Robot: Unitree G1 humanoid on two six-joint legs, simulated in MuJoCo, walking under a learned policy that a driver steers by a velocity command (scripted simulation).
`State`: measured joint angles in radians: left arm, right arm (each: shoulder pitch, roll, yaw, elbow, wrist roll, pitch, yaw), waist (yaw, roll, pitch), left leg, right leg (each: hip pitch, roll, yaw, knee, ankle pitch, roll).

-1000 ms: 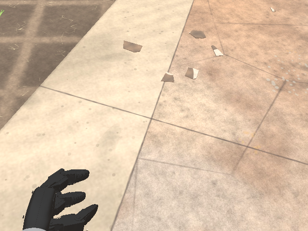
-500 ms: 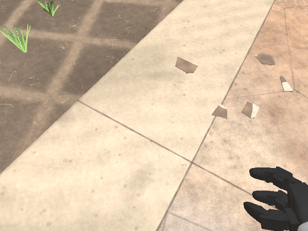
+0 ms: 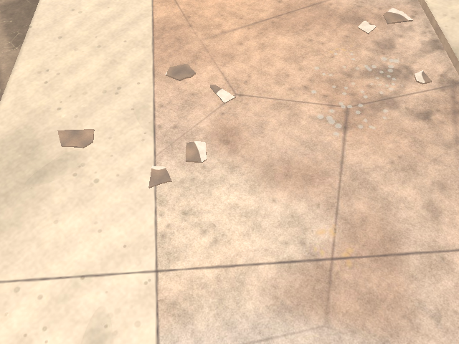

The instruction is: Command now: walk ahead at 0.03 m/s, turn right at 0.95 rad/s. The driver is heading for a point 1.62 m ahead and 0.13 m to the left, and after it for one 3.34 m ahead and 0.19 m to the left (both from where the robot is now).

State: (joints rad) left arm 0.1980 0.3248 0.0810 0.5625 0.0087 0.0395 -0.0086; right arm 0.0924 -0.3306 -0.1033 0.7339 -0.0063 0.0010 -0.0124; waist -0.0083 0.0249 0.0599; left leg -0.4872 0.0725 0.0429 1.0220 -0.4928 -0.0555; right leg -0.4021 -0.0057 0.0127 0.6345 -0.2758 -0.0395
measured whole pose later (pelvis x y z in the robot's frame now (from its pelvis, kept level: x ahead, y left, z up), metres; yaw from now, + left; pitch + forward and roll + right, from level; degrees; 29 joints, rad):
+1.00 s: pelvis +0.05 +0.03 +0.00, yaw -12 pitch -1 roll +0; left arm 0.24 0.21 0.04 0.67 0.02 0.02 0.03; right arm 0.18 -0.22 -0.02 0.76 -0.01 -0.02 0.00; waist 0.00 -0.01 0.02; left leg -0.23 -0.01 0.00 0.56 -0.32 0.02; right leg -0.25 0.03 0.12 0.56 -0.29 0.02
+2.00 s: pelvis +0.06 +0.06 +0.01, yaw -11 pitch -1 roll +0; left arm 0.27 0.20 0.05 1.01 0.00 0.01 0.07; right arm 0.22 -0.22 -0.02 1.02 0.00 -0.01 -0.02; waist -0.01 -0.01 0.03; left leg -0.16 -0.05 0.01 0.45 -0.27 0.06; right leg -0.18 -0.01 0.13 0.44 -0.25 0.06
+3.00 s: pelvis +0.46 -0.10 -0.03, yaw -1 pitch +2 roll +1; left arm 0.51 0.24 0.01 0.99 0.05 -0.07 0.04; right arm 0.05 -0.26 -0.04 0.69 0.05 -0.08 0.09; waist 0.02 0.00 0.02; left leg -0.58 -0.09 0.12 0.63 -0.13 0.16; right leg 0.22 -0.05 -0.20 0.61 -0.45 0.02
